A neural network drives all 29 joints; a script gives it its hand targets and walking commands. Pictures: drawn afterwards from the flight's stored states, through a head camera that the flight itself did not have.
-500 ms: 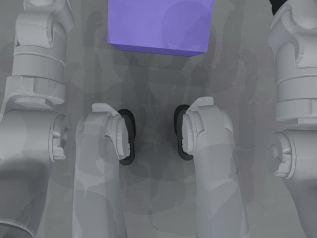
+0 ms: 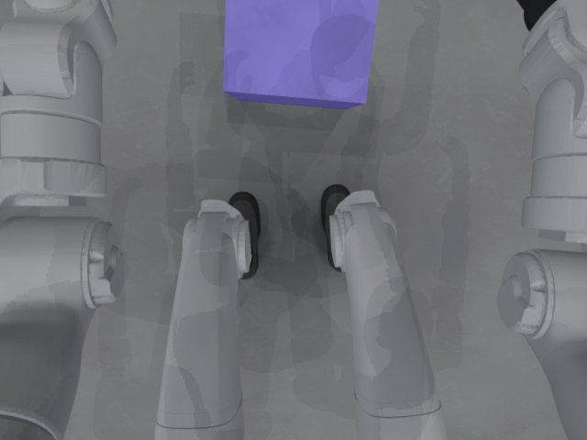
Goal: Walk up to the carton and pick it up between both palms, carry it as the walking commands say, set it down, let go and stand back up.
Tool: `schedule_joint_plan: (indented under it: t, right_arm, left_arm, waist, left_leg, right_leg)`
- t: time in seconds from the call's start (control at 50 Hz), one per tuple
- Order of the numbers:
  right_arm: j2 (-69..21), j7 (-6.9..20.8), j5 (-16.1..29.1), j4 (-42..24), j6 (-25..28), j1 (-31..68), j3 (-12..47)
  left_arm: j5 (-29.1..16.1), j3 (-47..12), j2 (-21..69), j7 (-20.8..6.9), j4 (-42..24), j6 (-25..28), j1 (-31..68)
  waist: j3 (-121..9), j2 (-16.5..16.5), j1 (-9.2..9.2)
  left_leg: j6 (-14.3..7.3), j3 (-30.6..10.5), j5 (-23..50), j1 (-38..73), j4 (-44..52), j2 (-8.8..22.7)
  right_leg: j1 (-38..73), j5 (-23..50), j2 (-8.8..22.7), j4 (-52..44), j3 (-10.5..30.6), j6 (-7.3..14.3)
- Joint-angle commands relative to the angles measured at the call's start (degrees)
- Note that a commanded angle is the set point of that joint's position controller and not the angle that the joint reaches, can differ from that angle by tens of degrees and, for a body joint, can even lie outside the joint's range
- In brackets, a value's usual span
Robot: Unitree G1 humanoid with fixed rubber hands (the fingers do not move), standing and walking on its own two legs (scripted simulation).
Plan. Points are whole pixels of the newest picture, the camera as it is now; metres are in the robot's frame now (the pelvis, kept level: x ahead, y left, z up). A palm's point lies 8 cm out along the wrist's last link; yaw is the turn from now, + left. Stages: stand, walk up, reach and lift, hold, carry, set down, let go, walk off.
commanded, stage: set down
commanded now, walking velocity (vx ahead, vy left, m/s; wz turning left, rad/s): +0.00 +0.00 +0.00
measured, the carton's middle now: (297, 56) +0.53 -0.03 -0.47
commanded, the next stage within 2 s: let go in 0.32 s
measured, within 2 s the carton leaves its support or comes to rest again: neither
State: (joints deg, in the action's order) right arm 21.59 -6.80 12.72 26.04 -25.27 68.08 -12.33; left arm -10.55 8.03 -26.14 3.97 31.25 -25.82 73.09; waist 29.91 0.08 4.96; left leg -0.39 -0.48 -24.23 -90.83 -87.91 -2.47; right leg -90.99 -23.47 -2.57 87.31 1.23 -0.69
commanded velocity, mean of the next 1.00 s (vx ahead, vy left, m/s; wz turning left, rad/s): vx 0.00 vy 0.00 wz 0.00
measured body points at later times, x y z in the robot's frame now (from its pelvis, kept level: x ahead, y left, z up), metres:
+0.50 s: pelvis +0.04 +0.00 +0.09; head +0.34 +0.00 +0.43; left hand +0.56 +0.17 -0.02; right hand +0.51 -0.24 -0.02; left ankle +0.13 +0.11 -0.53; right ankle +0.14 -0.12 -0.53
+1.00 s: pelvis +0.15 -0.01 +0.18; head +0.32 +0.01 +0.60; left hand +0.44 +0.21 +0.07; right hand +0.41 -0.25 +0.09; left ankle +0.13 +0.11 -0.53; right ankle +0.14 -0.12 -0.53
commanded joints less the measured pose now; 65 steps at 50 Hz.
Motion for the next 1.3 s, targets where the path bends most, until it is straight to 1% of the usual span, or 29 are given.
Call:
schedule_joint_plan:
  t: [0.0, 0.04, 0.06, 0.1, 0.14, 0.18, 0.24, 0.26, 0.32, 0.36, 0.4, 0.44, 0.48, 0.5, 0.52, 0.56, 0.58, 0.66, 0.7, 0.76, 0.78, 0.8, 0.9, 0.96, 1.0, 1.08, 1.12, 1.18, 1.28]
  right_arm:
    - [9.95, 0.41, -0.69, -11.09, 2.75, 13.35, -2.52]
    - [9.79, 0.53, -1.55, -8.81, 3.17, 12.14, -2.86]
    - [10.32, 0.52, -1.73, -11.14, 3.49, 12.1, -2.93]
    - [9.6, 0.61, -2.32, -9.72, 3.95, 10.81, -3.1]
    - [8.29, 0.7, -1.83, -9.92, 4.44, 11.24, -2.05]
    - [8.0, 0.75, -2.69, -10.36, 5.15, 10.94, -2.51]
    - [5.98, 1.4, -4.77, -1.66, 6.99, 8.94, -2.99]
    - [4.43, 1.77, -5.11, -0.82, 8.25, 8.55, -2.77]
    - [4.01, 2.05, -7.57, 2.03, 10.87, 7.22, -3.53]
    - [4.26, 2.68, -8.77, 1.93, 12.52, 4.84, -3.84]
    - [3.7, 3.8, -10.2, 5.31, 13.22, 0.2, -3.73]
    - [5.08, 4.78, -11.54, 4.21, 14.12, -3.63, -4.57]
    - [3.39, 6.41, -11.71, 3.65, 14.3, -8.31, -2.76]
    - [3.61, 7.2, -12.73, 3.97, 14.55, -12.0, -2.83]
    - [3.52, 8.12, -12.76, 3.6, 14.45, -14.03, -2.27]
    - [4.23, 9.5, -14.04, 0.4, 15.47, -19.72, -2.12]
    - [3.31, 9.91, -13.37, -1.35, 15.72, -19.77, -1.33]
    - [2.77, 10.95, -12.75, -7.27, 17.91, -28.89, -1.47]
    - [1.27, 11.52, -12.65, -5.82, 19.12, -38.36, -0.92]
    - [0.15, 11.81, -12.26, -5.98, 20.97, -44.91, -0.18]
    - [-1.28, 11.83, -11.77, -6.32, 21.81, -47.71, 0.74]
    - [-1.82, 11.87, -11.42, -5.85, 22.59, -50.18, 1.19]
    - [-3.31, 11.17, -12.35, -5.67, 25.58, -63.05, 3.02]
    - [-3.71, 10.93, -12.29, -5.93, 26.96, -70.72, 4.42]
    - [-3.08, 10.76, -12.07, -7.03, 27.86, -73.54, 4.76]
    - [-1.96, 10.48, -11.97, -10.44, 29.05, -80.77, 6.17]
    - [-1.66, 10.33, -11.95, -11.52, 29.07, -81.21, 6.53]
    - [-1.49, 10.73, -11.42, -11.56, 28.04, -79.34, 7.37]
    - [-1.89, 11.35, -12.33, -10.59, 25.21, -79.98, 7.56]
  left_arm:
    - [0.77, 2.51, -10.33, -0.51, -10.12, 2.63, 15.95]
    - [1.48, 3.08, -10.7, -0.58, -7.13, 3.12, 14.22]
    - [1.41, 3.16, -10.49, -0.67, -10.39, 3.49, 15.46]
    - [1.12, 2.91, -10.05, -0.9, -8.22, 3.98, 13.65]
    - [1.89, 3.38, -10.05, -1.14, -8.63, 4.75, 13.68]
    - [1.72, 3.11, -9.21, -1.49, -8.64, 5.53, 13.47]
    - [2.76, 2.7, -6.45, -2.26, -2.38, 7.24, 13.15]
    - [3.31, 2.83, -5.37, -2.63, -1.45, 8.41, 12.06]
    - [5.63, 4.3, -4.5, -2.85, 3.73, 10.83, 9.57]
    - [7.14, 4.97, -2.47, -2.56, 4.17, 12.11, 7.43]
    - [9.33, 5.84, -1.4, -2.06, 6.09, 12.52, 3.22]
    - [10.71, 5.78, 0.59, -1.42, 3.54, 12.82, -0.24]
    - [12.47, 5.98, 2.36, -1.12, 3.57, 12.86, -7.47]
    - [12.75, 5.88, 4.13, -1.06, 2.43, 13.03, -11.13]
    - [13.46, 6.02, 4.76, -0.85, 0.58, 13.1, -13.91]
    - [14.32, 5.21, 6.67, -0.26, -3.8, 14.06, -21.6]
    - [13.85, 4.8, 7.01, -0.53, -7.42, 14.41, -20.79]
    - [13.18, 4.08, 7.72, -1.17, -15.16, 16.71, -28.96]
    - [13.53, 3.89, 8.61, -1.65, -14.62, 18.17, -36.72]
    - [13.88, 3.45, 9.48, -2.5, -12.91, 20.3, -44.03]
    - [13.58, 3.07, 9.81, -2.8, -11.84, 21.18, -47.04]
    - [13.03, 2.0, 10.26, -3.07, -11.6, 21.89, -48.58]
    - [13.83, 1.45, 10.15, -3.81, -6.77, 25.16, -63.17]
    - [13.33, 1.16, 9.8, -4.06, -7.56, 26.48, -70.3]
    - [13.2, 1.3, 9.03, -4.01, -9.42, 27.2, -72.77]
    - [12.19, -0.48, 9.21, -4.53, -12.34, 28.24, -80.38]
    - [11.87, -1.27, 8.73, -4.83, -13.85, 28.37, -80.66]
    - [10.82, -2.06, 8.3, -5.39, -14.33, 27.63, -81.1]
    - [9.93, -3.06, 9.27, -6.49, -14.18, 25.13, -85.46]
  waist:
    - [-128.47, -2.61, 1.01]
    - [-125.22, -2.51, 0.52]
    - [-127.85, -2.73, 0.76]
    - [-126.09, -1.62, 1.05]
    - [-124.56, -2.61, -0.39]
    - [-124.03, -1.97, 0.56]
    - [-113.3, -2.79, 1.67]
    - [-111.97, -2.6, 0.79]
    - [-107.32, -0.78, 0.77]
    - [-105.26, -1.7, 1.26]
    - [-102.0, -2.94, 0.96]
    - [-100.33, -4.73, 1.79]
    - [-94.39, -4.57, 0.36]
    - [-92.92, -4.45, 1.12]
    - [-90.53, -4.41, 0.27]
    - [-88.94, -3.35, 0.23]
    - [-87.84, -2.67, 0.15]
    - [-89.04, -0.7, -0.42]
    - [-85.43, -0.71, -0.61]
    - [-81.28, 0.22, -1.42]
    - [-79.96, 1.77, -1.27]
    - [-78.76, 1.31, -0.69]
    - [-72.32, 2.06, -1.84]
    - [-68.32, 0.57, -2.23]
    - [-64.97, -2.2, -3.03]
    - [-60.67, -3.17, -2.25]
    - [-55.32, -3.43, -2.27]
    - [-47.36, -3.32, -3.13]
    - [-39.48, -0.74, -3.58]
  left_leg:
    - [0.77, 1.44, 12.81, 46.09, 13.06, -1.72]
    - [0.96, 1.59, 13.72, 46.12, 14.95, -1.81]
    - [0.99, 1.19, 15.58, 49.02, 15.77, -1.69]
    - [0.91, 0.96, 16.8, 50.77, 18.16, -1.78]
    - [1.1, 1.22, 17.79, 51.82, 19.77, -1.75]
    - [1.08, 0.82, 19.09, 53.08, 21.9, -1.71]
    - [1.62, 0.06, 16.36, 50.86, 24.31, -1.25]
    - [1.46, -0.07, 18.63, 51.13, 24.63, -1.32]
    - [1.68, -0.18, 18.39, 48.38, 25.47, -1.53]
    - [1.94, -0.11, 18.84, 48.53, 26.48, -1.46]
    - [2.32, -0.52, 18.51, 49.74, 27.72, -1.39]
    - [2.63, -0.58, 19.15, 52.58, 29.59, -1.34]
    - [2.05, 0.02, 17.44, 52.24, 31.65, -1.41]
    - [2.16, 0.2, 16.69, 52.58, 32.8, -1.27]
    - [2.0, 0.39, 16.05, 52.61, 34.5, -1.31]
    - [1.93, 0.03, 16.0, 55.13, 37.5, -0.89]
    - [1.59, 0.14, 16.02, 54.25, 37.76, -1.18]
    - [1.02, -0.96, 26.81, 57.63, 39.78, -1.54]
    - [1.21, -0.86, 30.61, 57.79, 41.69, -1.43]
    - [1.36, -0.89, 34.38, 56.72, 44.08, -1.38]
    - [1.04, -0.99, 34.65, 56.01, 44.7, -1.33]
    - [1.06, -0.99, 35.49, 55.76, 45.76, -1.2]
    - [1.63, -1.18, 37.76, 55.42, 50.66, -0.74]
    - [1.6, -1.46, 42.24, 62.2, 52.72, -0.47]
    - [1.59, -2.49, 47.97, 70.55, 53.43, -0.01]
    - [1.58, -3.29, 50.97, 81.23, 56.25, 0.38]
    - [1.49, -3.17, 48.79, 83.39, 57.97, 0.31]
    - [1.55, -2.74, 39.26, 83.36, 61.18, 0.53]
    - [2.25, -1.76, 28.87, 84.68, 65.06, 0.68]
  right_leg:
    - [42.63, 16.47, -1.38, -13.97, -4.01, -1.3]
    - [43.45, 17.07, -1.45, -16.17, -3.75, -1.4]
    - [46.14, 19.05, -1.53, -17.25, -3.15, -1.32]
    - [47.57, 19.78, -1.61, -19.39, -3.57, -1.59]
    - [49.71, 20.83, -1.59, -21.48, -2.49, -1.66]
    - [52.67, 22.61, -1.73, -23.66, -2.23, -1.7]
    - [48.47, 19.67, -1.28, -25.85, -2.65, -1.46]
    - [47.79, 21.22, -1.3, -26.15, -2.79, -1.37]
    - [46.66, 20.93, -1.44, -27.06, -2.98, -1.5]
    - [46.41, 21.23, -1.51, -27.84, -2.97, -1.34]
    - [43.39, 20.14, -1.47, -28.24, -3.59, -1.19]
    - [42.13, 20.13, -1.28, -29.41, -3.89, -1.01]
    - [41.69, 18.73, -0.59, -31.26, -3.39, -0.98]
    - [42.72, 18.6, -0.14, -32.51, -3.15, -0.66]
    - [43.23, 18.37, 0.28, -33.91, -2.62, -0.58]
    - [46.71, 19.01, 0.51, -36.44, -2.13, -0.26]
    - [48.65, 19.65, 0.7, -37.21, -1.67, -0.36]
    - [57.19, 31.78, 0.57, -39.69, -0.38, -0.91]
    - [61.89, 37.6, 1.16, -41.86, 0.92, -0.93]
    - [67.23, 44.48, 1.66, -43.5, 1.81, -1.54]
    - [70.23, 47.26, 1.82, -44.03, 2.35, -1.71]
    - [71.62, 49.1, 1.79, -44.4, 2.35, -1.78]
    - [78.79, 57.0, 2.22, -46.93, 3.57, -1.97]
    - [77.58, 56.25, 1.8, -49.94, 2.98, -2.12]
    - [72.13, 51.15, 1.24, -52.72, 2.27, -2.2]
    - [72.56, 45.5, 0.48, -56.9, 1.41, -1.34]
    - [72.77, 40.64, 0.23, -58.98, 0.85, -1.06]
    - [75.12, 30.94, 0.12, -61.15, 0.36, -0.21]
    - [81.75, 23.92, -0.17, -63.68, -0.06, 0.17]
